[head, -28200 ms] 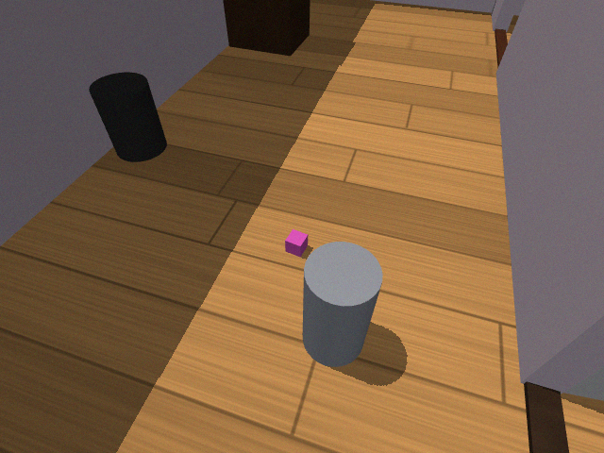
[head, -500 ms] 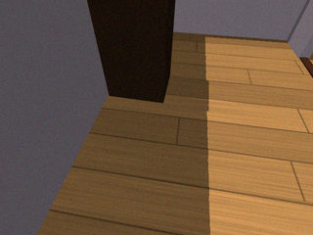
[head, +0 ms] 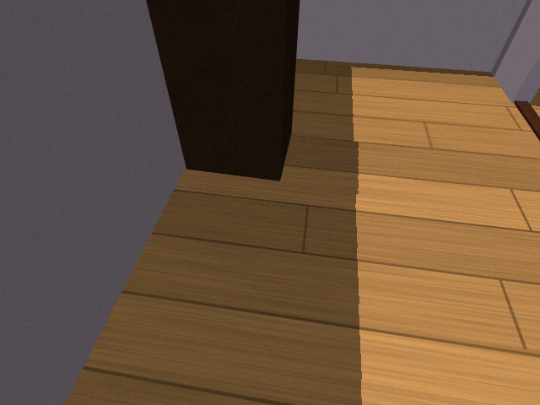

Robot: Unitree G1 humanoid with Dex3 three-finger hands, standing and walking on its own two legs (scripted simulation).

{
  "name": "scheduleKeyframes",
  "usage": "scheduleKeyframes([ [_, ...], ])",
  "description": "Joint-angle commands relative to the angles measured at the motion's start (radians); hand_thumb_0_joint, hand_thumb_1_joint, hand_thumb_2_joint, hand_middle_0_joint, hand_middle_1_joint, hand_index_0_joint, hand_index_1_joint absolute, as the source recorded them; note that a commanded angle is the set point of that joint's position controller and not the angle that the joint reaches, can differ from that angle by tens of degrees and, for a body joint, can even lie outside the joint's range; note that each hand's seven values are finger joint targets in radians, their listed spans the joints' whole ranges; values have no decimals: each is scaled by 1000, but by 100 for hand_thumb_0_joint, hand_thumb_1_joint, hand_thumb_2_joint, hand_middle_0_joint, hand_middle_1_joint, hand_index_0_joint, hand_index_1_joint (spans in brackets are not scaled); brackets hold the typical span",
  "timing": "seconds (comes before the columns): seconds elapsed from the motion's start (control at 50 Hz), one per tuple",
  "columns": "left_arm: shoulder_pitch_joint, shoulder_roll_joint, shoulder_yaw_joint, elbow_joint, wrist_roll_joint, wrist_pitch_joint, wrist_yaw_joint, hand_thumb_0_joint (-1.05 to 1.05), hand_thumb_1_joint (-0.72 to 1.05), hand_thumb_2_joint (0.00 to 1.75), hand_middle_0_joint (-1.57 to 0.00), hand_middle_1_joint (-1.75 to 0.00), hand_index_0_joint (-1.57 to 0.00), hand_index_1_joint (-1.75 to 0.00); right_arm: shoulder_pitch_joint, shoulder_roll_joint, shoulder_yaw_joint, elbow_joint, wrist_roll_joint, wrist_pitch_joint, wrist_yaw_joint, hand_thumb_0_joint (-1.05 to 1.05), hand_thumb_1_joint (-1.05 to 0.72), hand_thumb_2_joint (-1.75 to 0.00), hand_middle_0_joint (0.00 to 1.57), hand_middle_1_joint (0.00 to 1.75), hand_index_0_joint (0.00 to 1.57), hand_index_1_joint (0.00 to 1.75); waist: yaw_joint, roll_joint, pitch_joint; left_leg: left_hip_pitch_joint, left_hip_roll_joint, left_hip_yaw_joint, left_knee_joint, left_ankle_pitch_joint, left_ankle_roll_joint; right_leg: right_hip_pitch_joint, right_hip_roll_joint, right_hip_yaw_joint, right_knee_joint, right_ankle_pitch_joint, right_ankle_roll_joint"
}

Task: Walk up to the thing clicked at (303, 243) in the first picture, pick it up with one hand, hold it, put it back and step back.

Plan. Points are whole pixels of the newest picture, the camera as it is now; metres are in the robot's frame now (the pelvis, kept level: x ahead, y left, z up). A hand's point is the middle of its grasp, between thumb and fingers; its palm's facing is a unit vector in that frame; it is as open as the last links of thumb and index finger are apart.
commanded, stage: stand
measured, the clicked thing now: out of the picture -0.56 -0.41 -0.75
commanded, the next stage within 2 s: walk up in 0.86 s
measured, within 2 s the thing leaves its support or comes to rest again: neither
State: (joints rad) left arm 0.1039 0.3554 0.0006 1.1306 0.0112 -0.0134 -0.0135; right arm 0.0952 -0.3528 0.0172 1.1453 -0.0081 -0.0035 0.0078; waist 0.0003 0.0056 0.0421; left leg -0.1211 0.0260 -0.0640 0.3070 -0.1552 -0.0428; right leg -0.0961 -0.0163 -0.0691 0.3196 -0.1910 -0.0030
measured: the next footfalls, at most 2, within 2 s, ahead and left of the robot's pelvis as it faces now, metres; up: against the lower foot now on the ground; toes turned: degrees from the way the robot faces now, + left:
left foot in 1.14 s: +0.17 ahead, +0.18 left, +0.00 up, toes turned +7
right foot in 1.58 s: +0.39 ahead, -0.09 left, +0.00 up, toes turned -4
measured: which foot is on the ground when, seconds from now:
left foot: down 0.00-0.92, up 0.94-1.00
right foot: down 0.00-1.00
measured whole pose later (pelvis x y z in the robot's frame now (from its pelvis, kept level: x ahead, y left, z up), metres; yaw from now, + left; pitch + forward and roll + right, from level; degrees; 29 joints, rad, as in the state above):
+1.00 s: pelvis +0.02 +0.01 +0.00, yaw +2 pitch -1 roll +0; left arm 0.19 0.37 0.07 1.03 0.04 -0.05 -0.05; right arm 0.18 -0.39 -0.04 1.08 -0.04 0.00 0.05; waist 0.03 0.00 0.03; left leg -0.31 0.03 -0.02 0.72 -0.40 0.02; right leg -0.09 -0.03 -0.09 0.37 -0.26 -0.04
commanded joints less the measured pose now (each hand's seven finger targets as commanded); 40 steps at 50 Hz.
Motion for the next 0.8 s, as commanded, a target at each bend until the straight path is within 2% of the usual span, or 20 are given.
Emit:
scheduleKeyframes([
  [0.0,-42,220,46,-57,-6,-17,18,0,90,90,-20,-30,-20,-30,-39,-208,-42,-62,-1,-22,-18,0,-90,-90,20,30,20,30,5,-14,-71,2,91,-52,-27,156,42,23,-127,101,-55,123,-11],
  [0.1,-36,220,47,-52,-5,-16,17,0,90,90,-20,-30,-20,-30,-33,-213,-41,-62,0,-21,-17,0,-90,-90,20,30,20,30,4,0,-54,-15,89,-57,-38,112,46,16,-125,104,-67,74,-10],
  [0.14,-35,222,47,-54,-5,-18,17,0,90,90,-20,-30,-20,-30,-30,-212,-42,-66,0,-22,-17,0,-90,-90,20,30,20,30,3,-4,-84,1,92,-54,-25,145,47,37,-132,109,-61,122,-12],
  [0.18,-41,222,47,-56,-6,-17,17,0,90,90,-20,-30,-20,-30,-24,-212,-41,-62,-1,-23,-18,0,-90,-90,20,30,20,30,2,-3,-64,-8,90,-55,-32,122,44,23,-128,110,-65,86,-12],
  [0.3,-25,220,44,-56,-4,-16,17,0,90,90,-20,-30,-20,-30,-29,-214,-42,-65,-2,-22,-18,0,-90,-90,20,30,20,30,6,3,-79,7,93,-52,-21,145,48,26,-127,104,-59,119,-11],
  [0.46,-31,226,47,-58,-6,-15,17,0,90,90,-20,-30,-20,-30,-16,-212,-41,-65,0,-21,-19,0,-90,-90,20,30,20,30,3,-6,-64,-11,91,-55,-30,125,44,25,-126,107,-59,92,-13],
  [0.78,-26,220,45,-61,-4,-16,19,0,90,90,-20,-30,-20,-30,-18,-212,-40,-72,-1,-22,-19,0,-90,-90,20,30,20,30,4,-1,-73,5,94,-53,-24,162,45,29,-126,106,-50,141,-12],
])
